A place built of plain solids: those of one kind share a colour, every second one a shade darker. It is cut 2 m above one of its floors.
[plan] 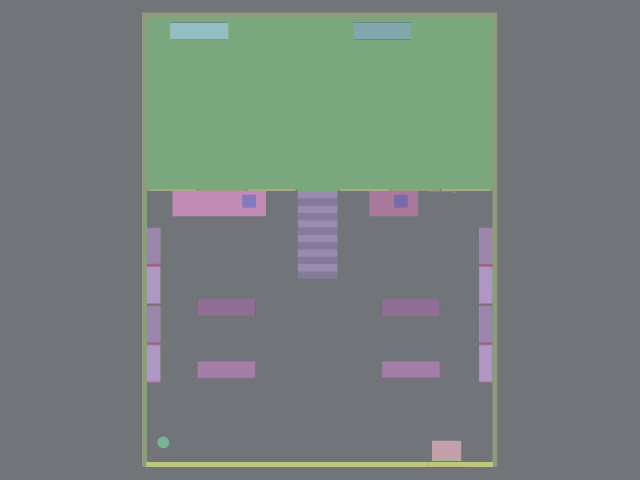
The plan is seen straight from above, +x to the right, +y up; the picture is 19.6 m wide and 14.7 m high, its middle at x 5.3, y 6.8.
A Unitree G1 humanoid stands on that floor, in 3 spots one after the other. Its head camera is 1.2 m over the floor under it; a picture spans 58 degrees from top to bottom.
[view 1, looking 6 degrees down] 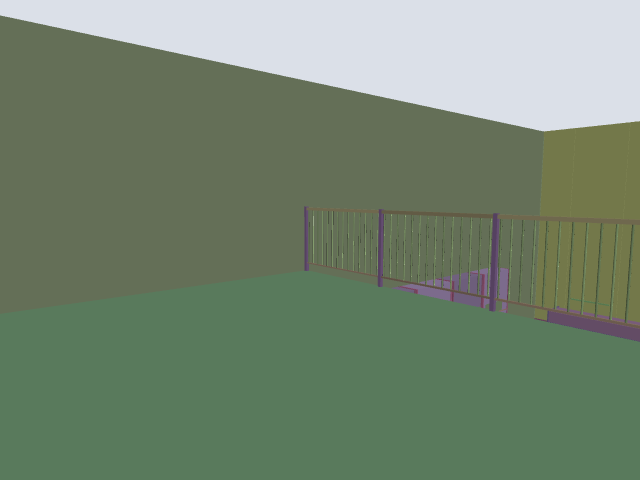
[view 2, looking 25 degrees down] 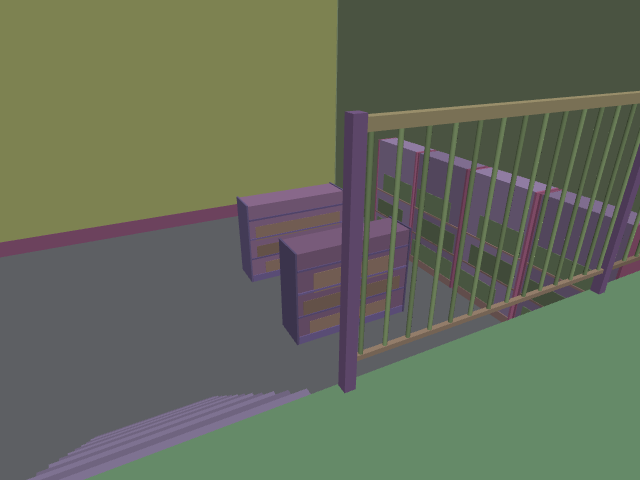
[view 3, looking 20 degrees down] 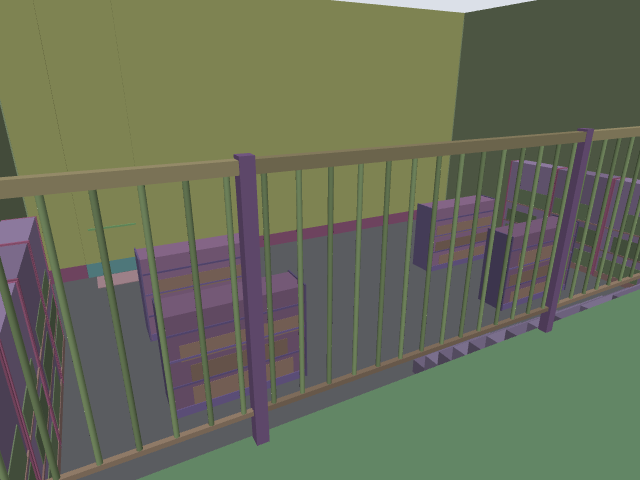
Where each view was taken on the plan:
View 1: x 5.23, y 12.52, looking -40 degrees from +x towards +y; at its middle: wall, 7.03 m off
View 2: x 5.23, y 9.40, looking -117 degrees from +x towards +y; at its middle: gondola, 5.79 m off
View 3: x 9.38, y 9.50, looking -118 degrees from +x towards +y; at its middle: ground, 11.19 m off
